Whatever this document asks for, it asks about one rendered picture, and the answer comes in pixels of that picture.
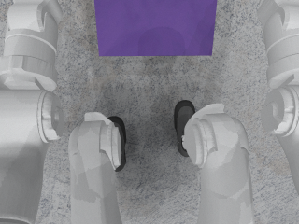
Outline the right robot upper arm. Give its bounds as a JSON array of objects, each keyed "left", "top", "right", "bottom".
[{"left": 260, "top": 84, "right": 299, "bottom": 196}]

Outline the right robot forearm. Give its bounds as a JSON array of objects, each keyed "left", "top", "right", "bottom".
[{"left": 257, "top": 0, "right": 299, "bottom": 90}]

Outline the robot left shin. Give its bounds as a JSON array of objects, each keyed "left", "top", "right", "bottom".
[{"left": 68, "top": 112, "right": 119, "bottom": 168}]

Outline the robot shin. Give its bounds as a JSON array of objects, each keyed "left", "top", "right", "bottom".
[
  {"left": 68, "top": 112, "right": 119, "bottom": 168},
  {"left": 181, "top": 104, "right": 249, "bottom": 157}
]

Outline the left robot forearm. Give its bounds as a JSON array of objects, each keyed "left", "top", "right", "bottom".
[{"left": 0, "top": 0, "right": 64, "bottom": 91}]

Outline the left robot upper arm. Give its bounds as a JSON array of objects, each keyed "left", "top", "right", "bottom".
[{"left": 0, "top": 89, "right": 65, "bottom": 224}]

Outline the robot right shin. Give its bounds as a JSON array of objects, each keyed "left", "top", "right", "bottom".
[{"left": 181, "top": 104, "right": 249, "bottom": 157}]

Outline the carton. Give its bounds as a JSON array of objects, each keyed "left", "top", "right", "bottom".
[{"left": 93, "top": 0, "right": 218, "bottom": 57}]

